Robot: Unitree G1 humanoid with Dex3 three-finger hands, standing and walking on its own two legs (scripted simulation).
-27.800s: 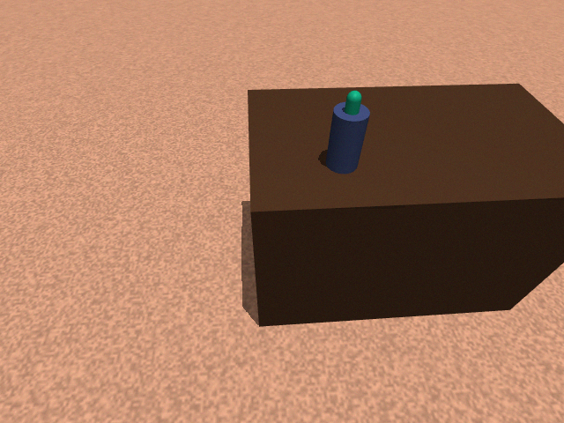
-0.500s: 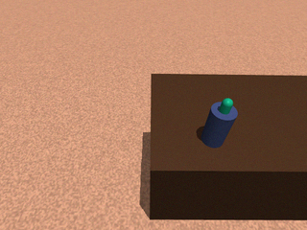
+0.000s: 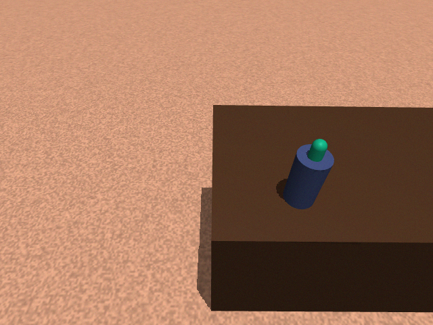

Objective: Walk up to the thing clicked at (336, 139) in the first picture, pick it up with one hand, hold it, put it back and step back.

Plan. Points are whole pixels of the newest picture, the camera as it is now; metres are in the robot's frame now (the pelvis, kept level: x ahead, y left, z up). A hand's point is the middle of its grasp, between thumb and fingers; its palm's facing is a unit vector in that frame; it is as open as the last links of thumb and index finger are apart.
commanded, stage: stand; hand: right
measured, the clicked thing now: (308, 171) +0.49 -0.24 -0.03
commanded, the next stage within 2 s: step back in 0.50 s
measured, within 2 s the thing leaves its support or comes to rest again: neither
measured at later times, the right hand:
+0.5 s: hand out of the picture +0.06 -0.26 -0.16, palm faces -0.02 +0.94 -0.34, open 7.4 cm
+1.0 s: hand out of the picture -0.04 -0.23 -0.16, palm faces -0.04 +0.90 -0.44, open 7.4 cm
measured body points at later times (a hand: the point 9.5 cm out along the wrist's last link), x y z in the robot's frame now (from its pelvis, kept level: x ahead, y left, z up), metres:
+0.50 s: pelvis +0.00 +0.00 +0.00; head +0.01 +0.00 +0.45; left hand +0.06 +0.30 -0.14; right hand +0.06 -0.30 -0.14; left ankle -0.01 +0.13 -0.75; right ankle +0.01 -0.14 -0.75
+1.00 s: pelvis -0.09 +0.04 -0.02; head -0.02 +0.08 +0.42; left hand +0.06 +0.35 -0.16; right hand -0.03 -0.28 -0.13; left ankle -0.09 +0.14 -0.75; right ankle -0.07 -0.11 -0.68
